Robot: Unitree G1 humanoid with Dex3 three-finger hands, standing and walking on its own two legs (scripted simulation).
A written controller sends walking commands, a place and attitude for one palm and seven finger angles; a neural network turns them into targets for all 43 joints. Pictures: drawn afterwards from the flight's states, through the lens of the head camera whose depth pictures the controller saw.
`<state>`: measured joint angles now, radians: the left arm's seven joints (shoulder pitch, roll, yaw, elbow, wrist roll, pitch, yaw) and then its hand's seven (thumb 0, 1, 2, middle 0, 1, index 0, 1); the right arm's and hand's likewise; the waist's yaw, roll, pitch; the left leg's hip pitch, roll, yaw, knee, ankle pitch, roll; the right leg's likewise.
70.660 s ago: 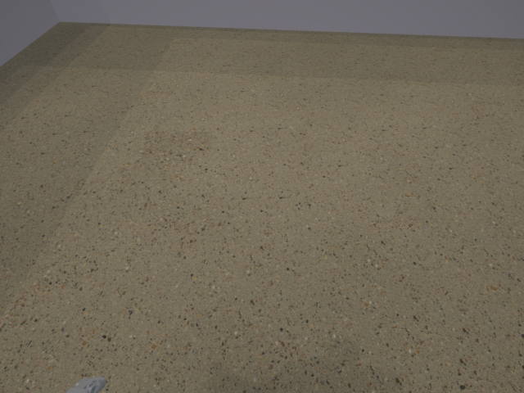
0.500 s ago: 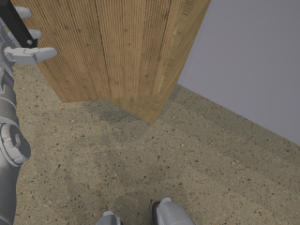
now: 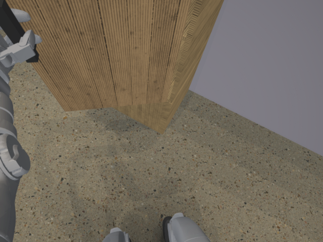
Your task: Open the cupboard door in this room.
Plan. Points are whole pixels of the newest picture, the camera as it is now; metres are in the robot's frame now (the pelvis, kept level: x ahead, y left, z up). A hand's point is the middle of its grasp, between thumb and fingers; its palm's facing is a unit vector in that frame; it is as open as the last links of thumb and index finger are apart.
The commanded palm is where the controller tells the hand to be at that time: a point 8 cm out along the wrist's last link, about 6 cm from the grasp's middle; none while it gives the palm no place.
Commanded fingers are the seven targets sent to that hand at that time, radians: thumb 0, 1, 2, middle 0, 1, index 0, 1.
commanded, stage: pull the door open along its arc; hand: left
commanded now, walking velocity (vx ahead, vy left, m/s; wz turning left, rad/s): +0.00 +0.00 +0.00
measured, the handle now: (18, 27) +0.59 +0.24 +0.12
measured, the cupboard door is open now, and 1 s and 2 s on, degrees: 38 73 76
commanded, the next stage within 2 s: open thumb and fingers to let go in 1.04 s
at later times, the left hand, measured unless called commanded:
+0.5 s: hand (30, 70) +0.48 +0.21 +0.11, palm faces +0.01 -1.00 +0.00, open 6.1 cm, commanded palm +0.41 +0.25 +0.11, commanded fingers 0.00 0.90 0.90 -0.40 -1.35 -0.40 -1.35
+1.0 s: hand (81, 131) +0.34 +0.11 +0.12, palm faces +0.42 -0.91 +0.01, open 6.3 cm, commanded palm +0.28 +0.16 +0.11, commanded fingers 0.00 0.90 0.90 -0.40 -1.35 -0.40 -1.35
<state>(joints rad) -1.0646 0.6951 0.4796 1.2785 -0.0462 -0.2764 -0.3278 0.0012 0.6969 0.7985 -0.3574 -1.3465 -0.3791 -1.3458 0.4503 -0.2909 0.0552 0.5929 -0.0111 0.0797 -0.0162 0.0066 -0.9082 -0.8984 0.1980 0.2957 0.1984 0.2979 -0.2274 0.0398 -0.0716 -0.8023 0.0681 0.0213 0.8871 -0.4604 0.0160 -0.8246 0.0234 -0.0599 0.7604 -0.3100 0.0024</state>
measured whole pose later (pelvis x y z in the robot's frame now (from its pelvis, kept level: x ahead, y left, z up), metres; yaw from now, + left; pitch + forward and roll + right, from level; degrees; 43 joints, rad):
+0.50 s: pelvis +0.02 +0.00 +0.01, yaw -1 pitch +18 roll -3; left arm -0.63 0.46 0.42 0.84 -0.20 -0.25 -0.30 -0.01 0.69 0.72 -0.34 -1.35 -0.34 -1.35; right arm 0.45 -0.28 0.02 0.55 0.02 0.10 0.02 0.01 -0.91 -0.90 0.20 0.30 0.20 0.30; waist -0.14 0.05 -0.13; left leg -0.64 0.06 0.07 0.79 -0.46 0.02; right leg -0.70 0.02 -0.01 0.70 -0.31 0.01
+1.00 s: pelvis +0.01 -0.02 +0.03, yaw +2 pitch +5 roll +0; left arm -0.08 -0.04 0.01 0.14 -0.02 -0.04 0.42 0.00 0.64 0.73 -0.33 -1.29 -0.36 -1.33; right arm 0.14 -0.17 0.03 0.55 -0.03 0.08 -0.02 0.01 -0.91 -0.90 0.20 0.30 0.20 0.30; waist 0.00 0.04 -0.08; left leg -0.32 0.04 0.02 0.62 -0.38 -0.02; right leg -0.39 0.00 -0.06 0.62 -0.30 -0.02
